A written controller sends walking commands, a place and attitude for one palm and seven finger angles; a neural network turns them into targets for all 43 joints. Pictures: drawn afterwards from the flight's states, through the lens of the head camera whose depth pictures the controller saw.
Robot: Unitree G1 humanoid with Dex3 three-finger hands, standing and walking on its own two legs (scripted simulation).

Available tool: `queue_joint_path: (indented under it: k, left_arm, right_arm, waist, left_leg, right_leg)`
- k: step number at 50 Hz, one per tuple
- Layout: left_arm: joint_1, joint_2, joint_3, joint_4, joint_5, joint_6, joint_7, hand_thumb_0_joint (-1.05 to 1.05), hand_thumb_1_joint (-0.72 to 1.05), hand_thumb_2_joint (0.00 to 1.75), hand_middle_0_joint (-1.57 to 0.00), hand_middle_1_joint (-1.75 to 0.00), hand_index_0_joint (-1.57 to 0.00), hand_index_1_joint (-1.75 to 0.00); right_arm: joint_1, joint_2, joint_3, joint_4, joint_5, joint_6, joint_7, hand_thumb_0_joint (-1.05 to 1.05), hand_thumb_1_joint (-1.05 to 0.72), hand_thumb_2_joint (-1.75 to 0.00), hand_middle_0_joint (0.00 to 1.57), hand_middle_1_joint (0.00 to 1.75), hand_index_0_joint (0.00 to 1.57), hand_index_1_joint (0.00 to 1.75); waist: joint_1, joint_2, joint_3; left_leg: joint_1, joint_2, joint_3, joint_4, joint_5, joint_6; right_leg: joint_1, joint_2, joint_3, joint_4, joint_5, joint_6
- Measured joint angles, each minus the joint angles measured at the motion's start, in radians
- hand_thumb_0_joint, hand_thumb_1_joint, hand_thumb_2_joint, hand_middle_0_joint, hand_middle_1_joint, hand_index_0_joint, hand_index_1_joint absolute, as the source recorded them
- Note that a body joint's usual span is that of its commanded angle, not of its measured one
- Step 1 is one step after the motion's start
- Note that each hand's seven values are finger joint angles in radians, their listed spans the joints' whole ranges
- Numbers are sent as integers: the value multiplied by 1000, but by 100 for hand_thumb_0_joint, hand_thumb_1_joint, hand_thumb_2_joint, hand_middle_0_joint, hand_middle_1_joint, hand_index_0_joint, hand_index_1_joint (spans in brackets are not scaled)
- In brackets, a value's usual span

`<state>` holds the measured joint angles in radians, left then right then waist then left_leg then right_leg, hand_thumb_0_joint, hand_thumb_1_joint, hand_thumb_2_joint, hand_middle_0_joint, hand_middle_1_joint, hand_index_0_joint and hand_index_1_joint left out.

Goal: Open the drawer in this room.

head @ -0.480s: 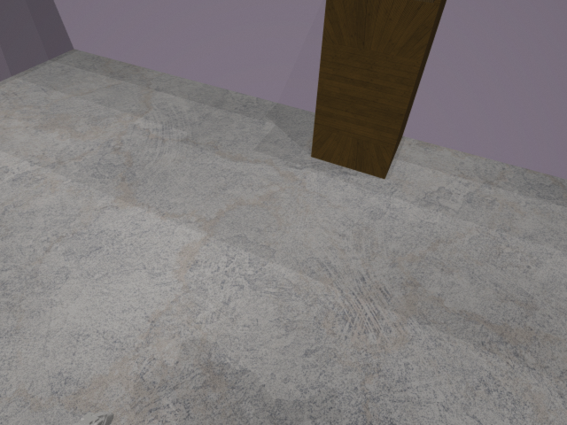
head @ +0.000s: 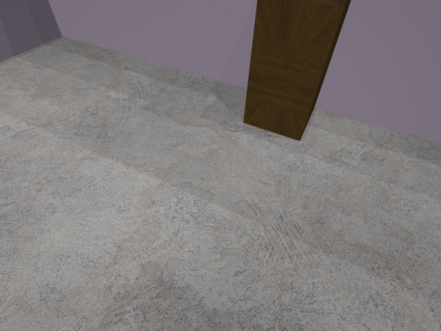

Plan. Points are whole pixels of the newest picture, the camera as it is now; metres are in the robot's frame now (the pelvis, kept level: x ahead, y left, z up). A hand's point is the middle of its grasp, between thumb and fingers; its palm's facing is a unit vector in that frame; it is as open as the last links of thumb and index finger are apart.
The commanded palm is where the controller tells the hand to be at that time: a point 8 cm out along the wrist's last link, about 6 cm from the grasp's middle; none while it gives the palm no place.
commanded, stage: stand and wait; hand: left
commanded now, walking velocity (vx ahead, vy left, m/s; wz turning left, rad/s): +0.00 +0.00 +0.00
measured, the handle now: out of the picture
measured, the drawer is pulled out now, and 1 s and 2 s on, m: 0.00 0.00 0.00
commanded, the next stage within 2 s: turn or walk to find it in 0.42 s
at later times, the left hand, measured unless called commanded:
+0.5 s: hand out of the picture +0.06 +0.25 -0.16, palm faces -0.02 -0.94 -0.33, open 7.4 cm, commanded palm none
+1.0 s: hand out of the picture +0.01 +0.21 -0.17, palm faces +0.16 -0.95 -0.26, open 7.4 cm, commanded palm none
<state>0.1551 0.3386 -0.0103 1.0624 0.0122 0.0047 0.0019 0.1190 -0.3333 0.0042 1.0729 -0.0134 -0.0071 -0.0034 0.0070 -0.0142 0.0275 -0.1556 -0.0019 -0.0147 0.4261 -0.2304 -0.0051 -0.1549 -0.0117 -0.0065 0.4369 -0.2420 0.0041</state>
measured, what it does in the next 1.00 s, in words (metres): lifts its right foot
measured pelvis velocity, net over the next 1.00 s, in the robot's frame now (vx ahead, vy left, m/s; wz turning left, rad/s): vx -0.03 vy -0.01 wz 0.16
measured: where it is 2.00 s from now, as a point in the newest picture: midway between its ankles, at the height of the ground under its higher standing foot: outside the picture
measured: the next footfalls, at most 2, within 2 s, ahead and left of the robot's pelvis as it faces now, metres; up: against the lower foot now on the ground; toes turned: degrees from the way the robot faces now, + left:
right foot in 1.04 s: +0.01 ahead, -0.12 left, +0.00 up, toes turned +10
left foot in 1.42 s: -0.07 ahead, +0.11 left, +0.00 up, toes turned +20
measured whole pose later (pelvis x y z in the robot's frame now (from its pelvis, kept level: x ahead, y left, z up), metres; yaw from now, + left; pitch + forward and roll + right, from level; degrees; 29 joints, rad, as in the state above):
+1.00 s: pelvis -0.03 -0.01 -0.01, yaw +9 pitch +0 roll +0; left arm 0.19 0.22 0.02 0.95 0.01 0.04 0.03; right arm 0.24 -0.18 -0.02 0.98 -0.02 0.04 -0.01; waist -0.01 0.00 0.05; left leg -0.32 -0.07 -0.16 0.50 -0.18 0.00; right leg -0.30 0.00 -0.01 0.74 -0.46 0.04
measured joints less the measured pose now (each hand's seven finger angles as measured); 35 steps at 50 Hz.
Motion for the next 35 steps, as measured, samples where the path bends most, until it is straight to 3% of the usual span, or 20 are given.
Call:
queue_joint_path:
  k: [25,35]
  left_arm:
    - [-15,6,0,23,2,-2,-2,0,90,89,-20,-30,-20,-30]
    - [2,-53,9,-52,4,28,20,0,90,89,-20,-30,-20,-30]
  right_arm:
    - [12,-3,2,35,3,-1,7,1,-90,-90,20,30,20,30]
    - [50,47,-9,-28,-2,41,8,1,-90,-90,20,30,20,30]
  waist:
    - [-7,5,1]
    - [-12,11,0]
  left_leg:
    - [-3,-1,-5,-31,33,-1]
    - [-121,-23,-58,122,-23,2]
  right_leg:
    - [-2,-1,-5,-28,30,0]
    - [-79,-21,-59,86,-30,5]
